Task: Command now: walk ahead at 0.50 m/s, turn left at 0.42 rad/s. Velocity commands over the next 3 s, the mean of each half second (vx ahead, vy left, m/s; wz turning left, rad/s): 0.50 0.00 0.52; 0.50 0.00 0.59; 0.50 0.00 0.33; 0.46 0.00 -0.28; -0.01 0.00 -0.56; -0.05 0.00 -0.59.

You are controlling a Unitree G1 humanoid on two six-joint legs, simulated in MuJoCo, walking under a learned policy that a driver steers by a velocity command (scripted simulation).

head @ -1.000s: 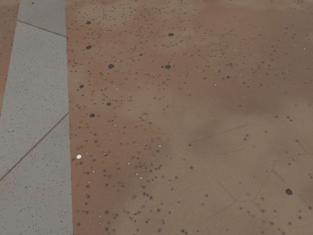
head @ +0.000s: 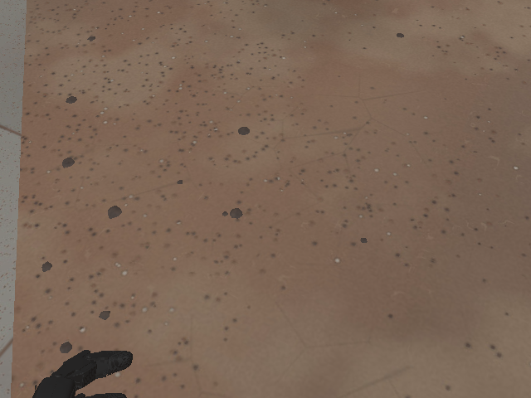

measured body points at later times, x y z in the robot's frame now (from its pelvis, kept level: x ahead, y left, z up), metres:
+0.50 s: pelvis +0.25 +0.03 +0.00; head +0.28 +0.05 +0.44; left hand +0.18 +0.32 -0.13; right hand +0.54 -0.13 -0.08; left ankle +0.35 +0.16 -0.72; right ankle +0.13 -0.13 -0.72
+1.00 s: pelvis +0.53 +0.13 +0.00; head +0.55 +0.15 +0.45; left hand +0.60 +0.47 -0.06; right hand +0.72 -0.10 -0.11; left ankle +0.35 +0.16 -0.72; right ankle +0.70 +0.10 -0.73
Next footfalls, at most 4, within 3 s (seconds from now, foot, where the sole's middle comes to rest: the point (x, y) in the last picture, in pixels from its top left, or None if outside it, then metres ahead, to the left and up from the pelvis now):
0.52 left None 0.38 0.18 -0.76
1.00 right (207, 301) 0.73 0.12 -0.76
1.48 left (68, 311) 0.74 0.49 -0.76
2.00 right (80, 201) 1.12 0.51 -0.76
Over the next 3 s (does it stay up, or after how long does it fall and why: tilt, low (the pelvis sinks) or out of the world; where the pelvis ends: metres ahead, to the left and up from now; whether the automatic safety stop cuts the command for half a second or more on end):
stays up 0.91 0.59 0.01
